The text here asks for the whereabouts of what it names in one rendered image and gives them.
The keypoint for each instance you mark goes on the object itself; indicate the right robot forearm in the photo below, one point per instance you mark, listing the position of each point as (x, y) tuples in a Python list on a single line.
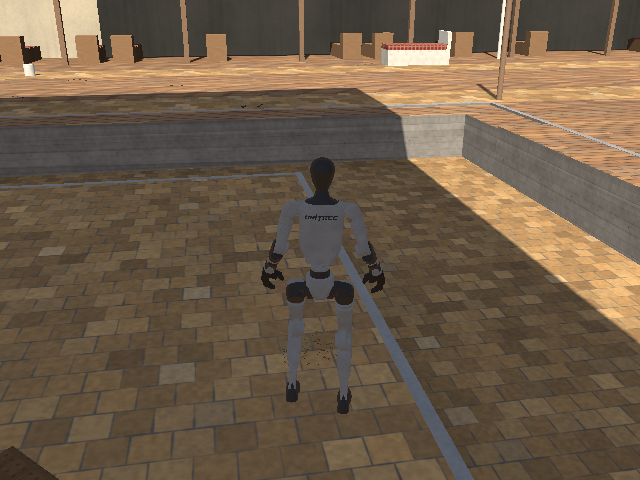
[(372, 262)]

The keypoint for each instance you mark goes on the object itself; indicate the right robot upper arm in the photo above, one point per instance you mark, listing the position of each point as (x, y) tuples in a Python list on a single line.
[(352, 211)]

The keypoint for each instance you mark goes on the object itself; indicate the right robot hand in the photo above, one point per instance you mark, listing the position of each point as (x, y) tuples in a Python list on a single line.
[(380, 281)]

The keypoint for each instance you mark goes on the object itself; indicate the right robot thigh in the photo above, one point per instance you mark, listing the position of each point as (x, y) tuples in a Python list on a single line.
[(344, 304)]

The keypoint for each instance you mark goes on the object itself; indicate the left robot upper arm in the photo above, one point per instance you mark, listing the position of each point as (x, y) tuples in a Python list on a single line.
[(289, 210)]

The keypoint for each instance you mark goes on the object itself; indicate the left robot hand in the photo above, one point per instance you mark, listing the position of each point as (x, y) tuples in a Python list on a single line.
[(265, 278)]

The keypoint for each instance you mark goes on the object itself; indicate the left robot shin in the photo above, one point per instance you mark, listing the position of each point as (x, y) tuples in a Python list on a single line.
[(293, 355)]

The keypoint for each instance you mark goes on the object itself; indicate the left robot forearm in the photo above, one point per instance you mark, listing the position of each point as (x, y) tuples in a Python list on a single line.
[(272, 260)]

